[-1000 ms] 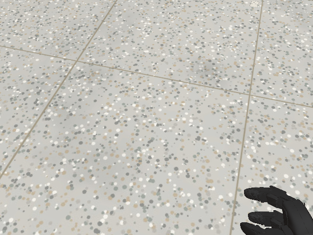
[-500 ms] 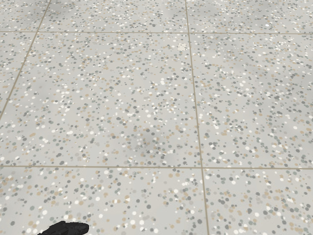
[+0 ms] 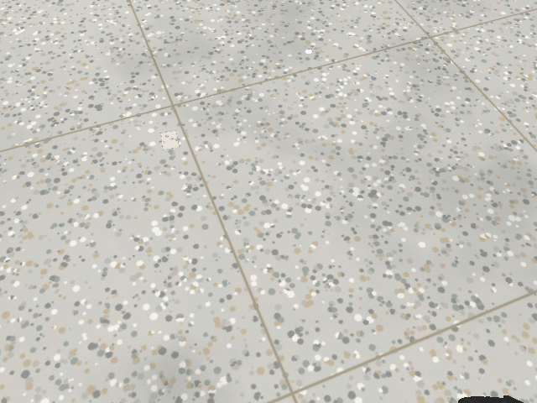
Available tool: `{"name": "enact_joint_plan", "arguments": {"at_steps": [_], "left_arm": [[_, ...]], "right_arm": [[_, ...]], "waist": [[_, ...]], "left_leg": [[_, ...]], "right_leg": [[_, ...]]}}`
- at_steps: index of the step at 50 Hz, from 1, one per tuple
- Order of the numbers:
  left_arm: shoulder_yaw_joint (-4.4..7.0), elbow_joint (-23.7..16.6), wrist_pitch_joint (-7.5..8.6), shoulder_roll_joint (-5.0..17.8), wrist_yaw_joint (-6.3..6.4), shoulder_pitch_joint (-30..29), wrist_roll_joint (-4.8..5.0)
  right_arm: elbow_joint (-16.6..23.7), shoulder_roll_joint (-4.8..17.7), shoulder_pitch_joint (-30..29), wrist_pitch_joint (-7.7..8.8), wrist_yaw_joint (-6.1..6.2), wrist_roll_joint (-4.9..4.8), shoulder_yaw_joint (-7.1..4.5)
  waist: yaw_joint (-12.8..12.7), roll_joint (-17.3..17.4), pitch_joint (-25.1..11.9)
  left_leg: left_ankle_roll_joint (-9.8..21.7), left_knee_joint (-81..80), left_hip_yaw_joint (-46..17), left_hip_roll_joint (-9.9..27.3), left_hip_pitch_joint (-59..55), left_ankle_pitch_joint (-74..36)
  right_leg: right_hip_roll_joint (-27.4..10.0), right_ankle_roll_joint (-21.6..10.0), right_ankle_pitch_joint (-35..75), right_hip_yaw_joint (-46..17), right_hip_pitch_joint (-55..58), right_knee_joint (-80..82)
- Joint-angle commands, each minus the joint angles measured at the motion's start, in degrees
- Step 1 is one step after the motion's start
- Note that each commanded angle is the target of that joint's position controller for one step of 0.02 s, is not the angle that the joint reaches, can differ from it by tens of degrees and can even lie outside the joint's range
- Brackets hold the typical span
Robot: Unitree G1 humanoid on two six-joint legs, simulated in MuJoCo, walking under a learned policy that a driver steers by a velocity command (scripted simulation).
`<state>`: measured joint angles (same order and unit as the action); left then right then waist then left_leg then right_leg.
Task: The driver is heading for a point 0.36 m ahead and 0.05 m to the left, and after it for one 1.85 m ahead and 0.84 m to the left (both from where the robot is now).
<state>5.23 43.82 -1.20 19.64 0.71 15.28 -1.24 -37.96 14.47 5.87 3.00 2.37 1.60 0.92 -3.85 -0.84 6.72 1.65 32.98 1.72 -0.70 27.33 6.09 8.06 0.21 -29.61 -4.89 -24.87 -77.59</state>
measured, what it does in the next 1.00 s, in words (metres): walks ahead, turning left: right foot, then left foot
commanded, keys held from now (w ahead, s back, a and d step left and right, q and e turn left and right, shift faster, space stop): e+shift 0.04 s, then shift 0.22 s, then q+shift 0.28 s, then w+q+shift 0.34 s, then w+e+shift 0.12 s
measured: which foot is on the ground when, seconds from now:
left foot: down 0.00-0.30, up 0.32-0.72, down 0.74-1.00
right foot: up 0.00-0.28, down 0.30-0.74, up 0.76-1.00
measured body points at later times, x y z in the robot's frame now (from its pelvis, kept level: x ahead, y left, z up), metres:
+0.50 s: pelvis +0.02 -0.01 +0.03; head +0.03 -0.03 +0.47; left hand +0.22 +0.20 -0.06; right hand +0.03 -0.28 -0.11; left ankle +0.02 +0.11 -0.65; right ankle +0.03 -0.10 -0.72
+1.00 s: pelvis +0.13 +0.07 +0.02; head +0.14 +0.11 +0.47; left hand +0.24 +0.37 -0.08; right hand +0.20 -0.20 -0.08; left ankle -0.04 +0.09 -0.72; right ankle +0.31 -0.03 -0.65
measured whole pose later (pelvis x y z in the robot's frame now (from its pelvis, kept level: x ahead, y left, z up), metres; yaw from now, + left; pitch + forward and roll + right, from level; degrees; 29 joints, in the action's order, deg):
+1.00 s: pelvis +0.13 +0.07 +0.02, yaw +19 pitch +3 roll -2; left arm 2.1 38.5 0.8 17.3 -3.2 6.7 -2.6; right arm -45.0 15.6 28.6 3.0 -1.3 0.1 -2.6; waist 3.7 -2.1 -1.7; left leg 5.9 11.5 -6.3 -4.0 -5.0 18.9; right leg -3.9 1.6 -4.2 1.6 -41.4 -50.7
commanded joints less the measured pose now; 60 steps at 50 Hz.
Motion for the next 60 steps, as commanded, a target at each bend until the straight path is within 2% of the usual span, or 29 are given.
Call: {"name": "enact_joint_plan", "arguments": {"at_steps": [1,5,11,13,14,15,16,17,18,20,21,23,27,29,31,35,36,37,38,39,40,43,48,51,54,56,58,59,60], "left_arm": [[0.87,-4.4,-2.41,4.2,-1.86,3.9,-0.53],[-0.74,-7.0,-3.21,0.1,-2.45,1.7,0.05],[-2.07,-9.6,-3.52,0.7,-2.78,-3.2,0.3],[-2.38,-8.9,-2.66,0.3,-2.72,-1.4,0.05],[-2.63,-8.0,-2.1,0.2,-2.67,-0.2,-0.18],[-2.92,-8.2,-1.41,1.7,-2.33,-0.1,-0.76],[-2.5,-10.4,-1.12,6.2,-1.61,-4.7,-0.72],[-3.12,-9.2,-0.38,2.7,-0.65,-4.7,-1.59],[-3.58,-8.9,-0.01,2.0,-0.09,-9.1,-1.88],[-2.86,-8.7,0.37,3.1,0.94,-10.6,-0.7],[-3.01,-8.9,0.43,2.1,1.3,-9.8,-0.06],[-3.07,-8.7,0.38,0.7,1.76,-7.7,0.39],[-2.46,-8.0,0.13,0.1,2.23,-5.6,-0.44],[-1.16,-7.4,0.47,2.9,1.5,-2.3,-0.81],[-0.13,-7.5,1.15,5.3,0.76,-2.9,-0.88],[0.9,-8.3,1.64,6.5,0.14,-9.8,-0.92],[0.78,-8.8,1.46,5.3,0.31,-12.7,-0.94],[-0.22,-9.3,1.36,1.5,0.07,-14.2,-1.3],[-2.55,-11.7,1.27,-5.2,-0.55,-16.0,-1.51],[-2.71,-16.2,2.57,-3.1,-1.6,-23.0,-1.99],[-2.0,-16.3,3.9,0.5,-2.55,-23.1,-1.2],[-1.04,-10.8,4.21,4.4,-3.36,-13.7,-2.69],[-2.42,-10.1,2.8,1.4,-3.9,-16.8,-1.31],[-3.18,-11.8,2.9,0.4,-4.53,-23.1,-0.55],[-3.71,-12.4,3.14,0.0,-4.76,-23.5,-0.33],[-3.52,-11.0,3.02,1.0,-4.12,-19.1,-0.03],[-2.24,-6.2,3.04,4.2,-3.35,-2.8,0.39],[-1.19,-1.9,3.08,5.7,-2.7,10.5,0.51],[0.57,0.5,2.95,9.9,-1.7,20.1,0.05]], "right_arm": [[3.1,5.9,5.1,-0.52,0.81,-0.06,-2.04],[0.6,7.6,7.9,-0.18,-0.37,0.67,-3.26],[0.5,10.0,6.7,-2.17,-1.56,0.56,-4.57],[0.0,10.9,7.5,-3.52,-1.72,-0.06,-4.88],[-1.1,9.8,10.5,-4.13,-2.01,-0.13,-4.69],[-1.4,4.9,14.0,-4.41,-2.88,0.19,-3.48],[0.3,0.8,14.6,-4.96,-2.56,-0.47,-2.21],[-0.8,5.0,11.3,-5.82,-2.51,-0.74,-3.2],[-0.9,5.5,11.7,-5.99,-3.22,-1.97,-3.82],[-3.0,9.2,14.8,-5.68,-3.22,-1.11,-5.85],[-4.0,9.6,16.5,-5.53,-3.2,-0.61,-6.3],[-3.3,7.9,15.4,-5.57,-3.24,-0.89,-6.34],[-0.6,4.8,10.8,-6.75,-4.06,-1.18,-5.55],[1.5,5.6,8.2,-7.15,-5.22,-0.65,-5.56],[3.1,7.0,6.5,-7.32,-6.74,-0.6,-6.03],[-0.3,5.1,14.7,-6.13,-7.99,-2.32,-5.91],[-3.8,5.1,22.0,-5.44,-7.44,-1.99,-6.09],[-7.7,7.9,30.2,-4.62,-6.37,-1.29,-7.11],[-5.2,13.0,29.5,-3.78,-5.66,-0.72,-7.37],[-2.0,13.5,23.9,-3.84,-4.29,-0.56,-7.32],[-1.1,13.4,20.2,-3.81,-3.3,-0.4,-7.29],[-0.1,12.6,17.2,-1.82,-2.92,-1.14,-6.92],[-4.4,9.9,22.7,1.12,-3.42,-1.68,-5.88],[-6.3,9.6,25.0,2.08,-3.5,-1.23,-5.38],[-8.7,10.0,24.1,2.75,-2.81,-0.51,-4.9],[-9.6,11.5,23.6,2.91,-1.96,0.25,-4.92],[-9.7,13.6,21.3,1.83,-0.77,1.9,-5.53],[-9.1,14.8,17.8,1.13,-0.42,1.91,-5.93],[-7.5,13.1,15.2,1.49,-0.47,1.49,-5.4]], "waist": [[2.6,5.8,-13.2],[1.9,7.9,-13.6],[2.8,11.9,-13.0],[2.0,10.0,-11.7],[2.4,7.1,-10.3],[3.3,-5.4,-10.1],[4.4,-16.3,-7.2],[2.4,-9.2,-5.2],[5.6,-10.7,-3.3],[6.7,-10.0,-3.8],[6.5,-8.1,-5.7],[5.6,-4.2,-8.5],[3.0,-6.6,-8.7],[0.6,-9.5,-10.3],[0.8,-9.7,-8.8],[7.9,-4.8,-5.9],[11.5,-0.6,-5.3],[14.7,11.9,-4.4],[13.8,20.2,-1.3],[13.4,13.1,0.5],[11.2,9.4,2.0],[7.0,5.5,-1.5],[8.5,5.7,-0.5],[10.9,6.9,1.9],[9.1,6.5,2.8],[6.1,7.9,-2.2],[-2.0,10.7,-11.4],[-8.8,9.3,-16.1],[-12.6,3.0,-20.0]], "left_leg": [[10.8,-13.4,-13.1,17.4,-16.5,-23.3],[11.2,-14.0,-6.2,16.5,-13.1,-27.3],[9.4,-15.3,-2.7,16.3,-7.6,-4.0],[7.2,-12.3,-1.5,15.5,-5.3,1.0],[4.4,-10.4,-1.3,14.2,-1.2,3.8],[-0.1,-1.1,3.3,9.1,2.6,14.2],[-3.3,3.5,4.6,1.7,4.7,25.9],[-2.9,9.2,-3.3,4.4,-5.1,23.0],[-2.3,13.1,-3.1,1.5,-5.4,20.3],[-2.0,22.4,-1.9,-0.1,-1.5,17.6],[-2.3,26.4,-1.4,-0.3,-0.2,18.5],[-3.3,30.7,-1.2,0.5,2.7,19.9],[-4.0,21.9,0.2,2.2,2.5,19.8],[-2.4,17.0,2.0,2.6,0.9,20.8],[-0.3,13.3,2.8,2.6,-0.9,22.7],[5.3,-1.7,7.5,0.5,-19.1,17.9],[6.1,-7.3,8.3,-1.5,-27.7,15.5],[8.4,-12.3,-2.8,3.2,-36.7,23.4],[13.2,-16.1,-32.3,17.2,-37.4,40.5],[17.0,-25.2,-44.0,20.7,-32.4,44.3],[17.0,-26.4,-40.6,20.0,-30.4,42.1],[13.9,-26.2,-27.9,11.9,-27.8,25.2],[10.9,-27.9,-16.6,7.4,-29.4,6.3],[9.5,-31.2,-12.7,8.9,-31.0,-2.0],[7.4,-32.1,-5.9,10.9,-34.4,-21.0],[5.1,-24.2,-1.0,11.8,-36.5,-55.5],[3.3,-4.3,1.2,13.3,-37.4,-75.6],[2.6,12.7,3.0,12.6,-31.4,-75.2],[2.4,36.4,3.3,8.2,-17.3,-54.6]], "right_leg": [[-6.2,2.2,4.2,1.4,-6.5,-1.1],[-6.3,1.1,5.7,2.7,-2.6,10.4],[-6.0,-1.2,5.7,6.3,8.6,31.3],[-4.8,-2.5,9.3,7.9,15.2,43.4],[-4.9,-3.6,11.4,5.7,20.4,51.4],[-16.4,-5.2,7.5,-9.3,23.4,63.6],[-30.6,-11.0,9.7,-22.6,12.3,69.1],[-27.7,-12.4,12.6,-15.3,3.1,67.3],[-24.4,-11.9,16.1,-9.5,2.1,66.3],[-21.1,-10.8,29.0,-2.5,7.7,63.2],[-21.4,-11.5,38.8,-0.5,11.6,60.7],[-23.4,-12.7,46.0,0.9,18.0,58.2],[-24.4,-12.4,38.7,3.1,21.8,57.2],[-26.5,-12.0,9.2,-0.1,21.8,63.1],[-28.4,-10.8,-6.8,-2.6,19.3,67.5],[-25.9,-5.4,-7.5,6.8,6.3,65.5],[-22.1,-2.9,-8.7,12.4,-0.2,57.1],[-16.0,-0.6,-6.8,19.4,-11.2,36.2],[-8.8,1.4,-7.5,16.3,-30.6,16.2],[-9.4,1.8,0.1,4.6,-37.4,13.6],[-11.8,2.2,7.6,2.6,-37.4,13.5],[-12.1,3.6,17.2,3.9,-27.3,17.1],[-11.1,1.6,26.8,8.6,-24.5,26.8],[-10.8,-1.3,29.7,11.5,-22.7,34.2],[-9.2,-6.0,28.0,13.4,-17.6,40.1],[-3.6,-8.6,23.7,16.1,-7.2,40.1],[0.8,-10.6,18.0,15.8,7.2,38.0],[1.0,-11.8,16.6,14.8,20.5,40.6],[-6.4,-15.0,3.1,1.5,34.3,42.3]]}}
